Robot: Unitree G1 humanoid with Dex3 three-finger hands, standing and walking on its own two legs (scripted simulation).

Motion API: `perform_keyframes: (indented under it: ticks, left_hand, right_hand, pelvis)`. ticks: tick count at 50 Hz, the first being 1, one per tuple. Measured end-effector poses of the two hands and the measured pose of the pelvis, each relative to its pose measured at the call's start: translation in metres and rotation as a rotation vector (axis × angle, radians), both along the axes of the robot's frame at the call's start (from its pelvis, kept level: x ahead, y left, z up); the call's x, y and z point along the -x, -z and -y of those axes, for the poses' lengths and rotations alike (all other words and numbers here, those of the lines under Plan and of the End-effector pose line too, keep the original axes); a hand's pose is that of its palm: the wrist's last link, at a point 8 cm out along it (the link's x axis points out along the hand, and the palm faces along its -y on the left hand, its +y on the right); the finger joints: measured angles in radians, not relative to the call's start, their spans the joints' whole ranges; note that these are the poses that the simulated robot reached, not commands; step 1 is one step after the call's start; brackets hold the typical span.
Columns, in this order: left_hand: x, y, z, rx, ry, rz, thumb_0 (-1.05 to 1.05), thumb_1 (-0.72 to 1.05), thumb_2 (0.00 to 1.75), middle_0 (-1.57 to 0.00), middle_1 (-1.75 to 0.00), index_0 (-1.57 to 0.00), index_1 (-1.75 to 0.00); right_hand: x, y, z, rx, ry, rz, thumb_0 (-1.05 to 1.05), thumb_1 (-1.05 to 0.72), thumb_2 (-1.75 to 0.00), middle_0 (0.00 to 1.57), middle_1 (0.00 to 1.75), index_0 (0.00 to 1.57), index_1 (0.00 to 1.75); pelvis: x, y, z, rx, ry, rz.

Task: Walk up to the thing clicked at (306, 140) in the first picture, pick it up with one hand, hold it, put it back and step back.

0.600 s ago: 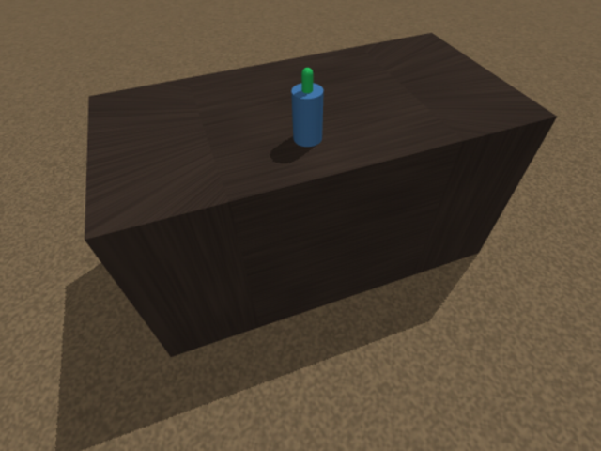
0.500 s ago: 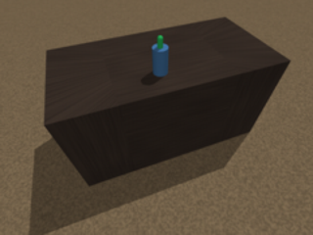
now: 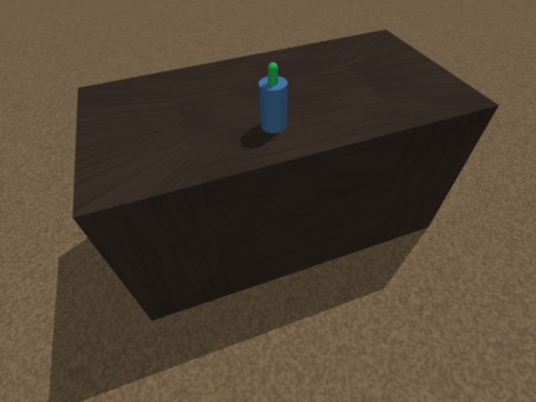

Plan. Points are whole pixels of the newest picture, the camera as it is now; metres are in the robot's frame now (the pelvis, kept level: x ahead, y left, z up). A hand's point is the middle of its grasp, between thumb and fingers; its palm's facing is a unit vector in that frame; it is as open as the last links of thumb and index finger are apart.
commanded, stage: stand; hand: right
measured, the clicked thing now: (273, 96) +0.90 +0.02 -0.03
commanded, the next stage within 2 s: walk up in 0.52 s
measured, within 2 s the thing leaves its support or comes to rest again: neither
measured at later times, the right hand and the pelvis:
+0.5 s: hand out of the picture +0.08 -0.25 -0.16, palm faces -0.02 +0.94 -0.33, open 7.4 cm; pelvis +0.00 +0.00 +0.00, yaw +0 degrees
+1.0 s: hand (402, 375) +0.20 -0.19 -0.14, palm faces -0.19 +0.88 -0.43, open 7.4 cm; pelvis +0.11 +0.07 -0.02, yaw +11 degrees
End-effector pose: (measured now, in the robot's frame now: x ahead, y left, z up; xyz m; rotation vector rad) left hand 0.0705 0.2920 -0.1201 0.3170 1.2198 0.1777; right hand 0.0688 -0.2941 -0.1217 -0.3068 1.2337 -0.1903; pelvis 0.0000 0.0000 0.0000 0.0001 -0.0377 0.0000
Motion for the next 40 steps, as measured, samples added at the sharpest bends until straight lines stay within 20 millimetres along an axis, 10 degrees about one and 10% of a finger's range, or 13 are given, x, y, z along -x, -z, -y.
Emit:
perform_keyframes:
  ticks: [30,40]
  left_hand:
    - [-0.001,-0.001,-0.005,0.010,-0.039,0.056,0.00,0.90,0.90,-0.21,-0.30,-0.20,-0.30]
    - [0.027,0.009,-0.069,-0.014,-0.164,0.026,0.00,0.90,0.90,-0.21,-0.30,-0.20,-0.30]
  right_hand:
    - [-0.005,0.000,0.008,0.004,-0.032,-0.015,0.01,-0.90,-0.89,0.20,0.30,0.21,0.30]
    - [-0.073,-0.016,-0.011,0.078,-0.169,-0.014,0.01,-0.91,-0.89,0.20,0.30,0.21,0.30]
  pelvis:
    - [-0.009,0.004,0.003,0.014,-0.039,-0.006]
    - [-0.051,0.015,-0.036,0.041,-0.140,0.001]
